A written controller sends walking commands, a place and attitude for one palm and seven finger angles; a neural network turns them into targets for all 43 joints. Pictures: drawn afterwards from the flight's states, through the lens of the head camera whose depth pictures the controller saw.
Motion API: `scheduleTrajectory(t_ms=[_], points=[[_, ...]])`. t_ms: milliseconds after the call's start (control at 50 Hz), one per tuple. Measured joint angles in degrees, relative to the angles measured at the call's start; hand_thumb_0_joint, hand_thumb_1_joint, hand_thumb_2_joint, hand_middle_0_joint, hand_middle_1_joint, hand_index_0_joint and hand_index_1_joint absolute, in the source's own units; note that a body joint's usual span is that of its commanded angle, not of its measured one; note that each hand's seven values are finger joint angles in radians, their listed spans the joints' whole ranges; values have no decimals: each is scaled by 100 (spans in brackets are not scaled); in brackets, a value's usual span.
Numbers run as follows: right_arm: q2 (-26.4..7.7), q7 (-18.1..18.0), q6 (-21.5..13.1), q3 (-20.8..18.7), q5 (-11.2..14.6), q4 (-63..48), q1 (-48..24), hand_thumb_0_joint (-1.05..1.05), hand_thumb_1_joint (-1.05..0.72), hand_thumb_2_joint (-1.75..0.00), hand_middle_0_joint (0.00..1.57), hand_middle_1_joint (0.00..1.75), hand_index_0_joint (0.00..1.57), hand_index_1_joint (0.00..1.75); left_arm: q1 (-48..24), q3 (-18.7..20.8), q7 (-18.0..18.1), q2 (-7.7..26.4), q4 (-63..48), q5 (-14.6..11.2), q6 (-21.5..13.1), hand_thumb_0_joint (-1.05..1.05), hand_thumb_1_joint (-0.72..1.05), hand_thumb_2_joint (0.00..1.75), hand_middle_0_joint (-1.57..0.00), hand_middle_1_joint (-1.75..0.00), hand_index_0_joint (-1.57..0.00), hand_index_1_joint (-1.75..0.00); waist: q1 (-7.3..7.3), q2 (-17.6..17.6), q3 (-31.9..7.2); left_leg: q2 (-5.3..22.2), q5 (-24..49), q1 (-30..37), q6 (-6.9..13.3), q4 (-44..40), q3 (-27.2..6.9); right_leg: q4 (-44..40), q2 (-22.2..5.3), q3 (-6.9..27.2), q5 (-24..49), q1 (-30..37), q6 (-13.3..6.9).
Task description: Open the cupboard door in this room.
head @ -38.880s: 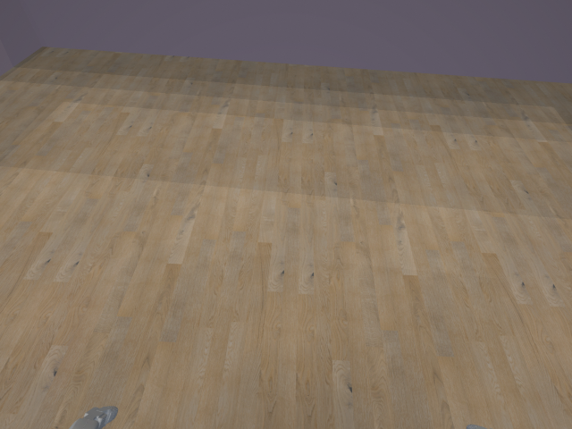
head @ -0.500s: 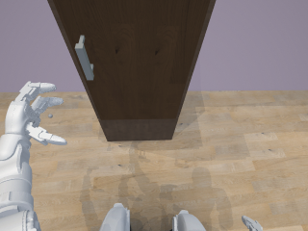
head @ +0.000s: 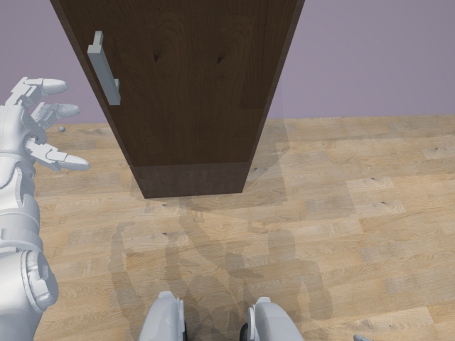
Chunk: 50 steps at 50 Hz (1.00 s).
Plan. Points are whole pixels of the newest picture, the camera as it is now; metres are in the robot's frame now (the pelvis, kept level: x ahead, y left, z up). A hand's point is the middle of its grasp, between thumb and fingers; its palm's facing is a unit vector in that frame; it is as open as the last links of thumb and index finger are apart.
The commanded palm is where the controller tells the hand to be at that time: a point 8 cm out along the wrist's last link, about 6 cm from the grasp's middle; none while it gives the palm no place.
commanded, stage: move the hooked fingers beside the handle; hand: left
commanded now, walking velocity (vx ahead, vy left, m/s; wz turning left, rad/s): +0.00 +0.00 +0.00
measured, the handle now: (107, 70) +0.59 +0.22 +0.06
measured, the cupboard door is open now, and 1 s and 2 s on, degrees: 0 0 0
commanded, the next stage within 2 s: slide the fingers in behind the handle in 1.26 s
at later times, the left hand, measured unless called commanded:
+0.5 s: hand (75, 89) +0.53 +0.27 +0.06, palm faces +0.06 -1.00 -0.02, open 14.0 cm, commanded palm +0.52 +0.30 +0.06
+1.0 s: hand (72, 92) +0.53 +0.27 +0.06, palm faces +0.07 -1.00 -0.04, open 14.0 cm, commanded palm +0.52 +0.30 +0.05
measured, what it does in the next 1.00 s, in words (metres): stands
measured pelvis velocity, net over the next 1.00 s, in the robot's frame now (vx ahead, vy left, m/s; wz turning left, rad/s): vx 0.01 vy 0.01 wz -0.03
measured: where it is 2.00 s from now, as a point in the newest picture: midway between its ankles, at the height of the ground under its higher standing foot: outside the picture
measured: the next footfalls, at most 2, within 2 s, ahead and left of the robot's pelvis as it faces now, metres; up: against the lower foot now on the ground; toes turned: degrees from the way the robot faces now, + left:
none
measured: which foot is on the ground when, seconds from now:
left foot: down 0.00-1.00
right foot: down 0.00-1.00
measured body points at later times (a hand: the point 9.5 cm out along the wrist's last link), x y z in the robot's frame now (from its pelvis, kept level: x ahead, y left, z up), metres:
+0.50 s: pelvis +0.00 +0.01 -0.02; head +0.17 +0.04 +0.40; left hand +0.53 +0.32 +0.07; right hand -0.01 -0.26 -0.12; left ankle +0.04 +0.12 -0.65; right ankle +0.01 -0.13 -0.65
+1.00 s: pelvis +0.01 +0.01 -0.01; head +0.17 +0.04 +0.41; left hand +0.52 +0.32 +0.06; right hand +0.01 -0.26 -0.11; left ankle +0.04 +0.12 -0.65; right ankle +0.01 -0.13 -0.65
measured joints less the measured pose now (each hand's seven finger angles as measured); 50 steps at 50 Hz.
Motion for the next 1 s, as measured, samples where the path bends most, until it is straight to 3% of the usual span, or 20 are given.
scheduleTrajectory(t_ms=[180,300,540,800,1000], points=[[-50,10,89,32,-82,-3,56,1,-90,-90,20,30,20,30,-708,112,190,354,317,269,32,-1,-50,30,-30,-120,-30,-120,-237,14,41,37,-18,-454,17,218,-30,172,33,-8,11,-433,9],[-52,20,205,114,-90,-66,142,0,-90,-90,20,30,20,30,-1138,221,233,734,686,447,274,-1,-50,30,-30,-120,-30,-120,-412,53,74,73,-43,-643,31,301,-37,212,68,-4,18,-610,21],[-27,82,350,217,-150,-113,285,0,-90,-90,20,30,20,30,-1808,266,275,1198,1013,666,448,-1,-50,30,-30,-120,-30,-120,-607,111,118,110,-93,-1016,53,452,-84,275,110,-31,15,-935,40],[41,194,491,180,-183,-143,312,0,-90,-90,20,30,20,30,-1393,361,334,874,578,625,443,-1,-50,30,-29,-120,-30,-121,-507,96,86,120,-133,-931,62,371,-44,165,125,8,12,-858,62],[23,192,497,160,-157,-197,189,0,-90,-90,20,30,20,30,-1346,269,320,941,634,585,396,-1,-50,30,-29,-120,-30,-120,-493,77,58,121,-152,-757,43,316,-83,78,137,-28,-2,-656,48]])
